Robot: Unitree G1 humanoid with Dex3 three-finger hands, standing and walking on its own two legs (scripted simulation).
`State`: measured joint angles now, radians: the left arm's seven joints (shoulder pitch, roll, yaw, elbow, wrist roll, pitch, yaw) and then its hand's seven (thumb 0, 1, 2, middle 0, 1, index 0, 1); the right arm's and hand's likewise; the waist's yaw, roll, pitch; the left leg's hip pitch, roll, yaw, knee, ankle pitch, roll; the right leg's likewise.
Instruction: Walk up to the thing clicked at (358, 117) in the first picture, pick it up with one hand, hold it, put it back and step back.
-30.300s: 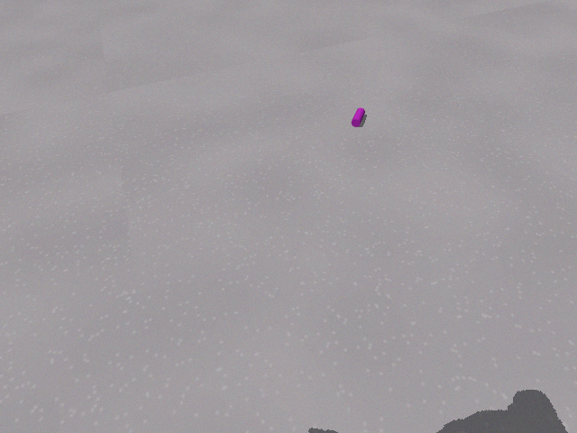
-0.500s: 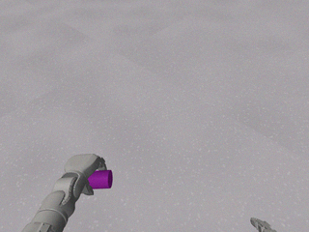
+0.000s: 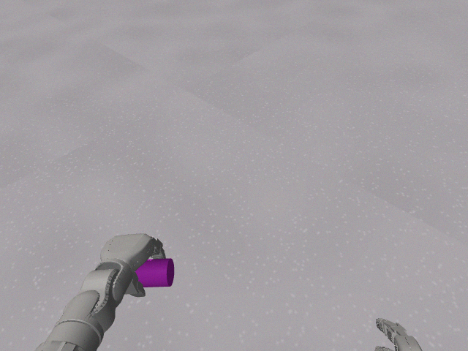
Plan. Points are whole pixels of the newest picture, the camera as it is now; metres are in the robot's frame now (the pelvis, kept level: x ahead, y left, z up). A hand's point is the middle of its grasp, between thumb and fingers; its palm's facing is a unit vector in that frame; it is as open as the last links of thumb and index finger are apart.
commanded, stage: hold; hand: left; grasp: from above
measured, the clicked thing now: (138, 273) +0.30 +0.22 -0.07
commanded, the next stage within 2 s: crouch in 0.70 s
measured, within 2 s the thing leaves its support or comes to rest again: neither
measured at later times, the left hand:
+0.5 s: hand (134, 275) +0.29 +0.22 -0.04, palm faces -0.48 -0.04 -0.88, open 8.2 cm
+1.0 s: hand (134, 272) +0.30 +0.23 -0.05, palm faces -0.48 -0.04 -0.88, open 8.2 cm
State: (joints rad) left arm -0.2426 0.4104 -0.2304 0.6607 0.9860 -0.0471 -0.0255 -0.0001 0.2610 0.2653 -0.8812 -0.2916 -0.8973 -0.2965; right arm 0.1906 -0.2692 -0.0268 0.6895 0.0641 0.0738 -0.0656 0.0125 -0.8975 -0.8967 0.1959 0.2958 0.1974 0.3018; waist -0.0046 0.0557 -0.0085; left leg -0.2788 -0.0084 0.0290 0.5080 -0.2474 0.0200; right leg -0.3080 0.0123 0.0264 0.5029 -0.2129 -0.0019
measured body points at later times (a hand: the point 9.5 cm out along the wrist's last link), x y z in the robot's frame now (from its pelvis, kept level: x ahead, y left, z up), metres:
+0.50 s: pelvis +0.00 +0.00 +0.00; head +0.01 -0.02 +0.45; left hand +0.31 +0.22 +0.01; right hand +0.15 -0.25 -0.11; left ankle +0.01 +0.11 -0.74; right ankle +0.03 -0.12 -0.74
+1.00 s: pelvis +0.01 +0.00 +0.00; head +0.03 -0.01 +0.45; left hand +0.32 +0.23 +0.00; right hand +0.15 -0.25 -0.12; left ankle +0.01 +0.11 -0.74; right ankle +0.03 -0.12 -0.74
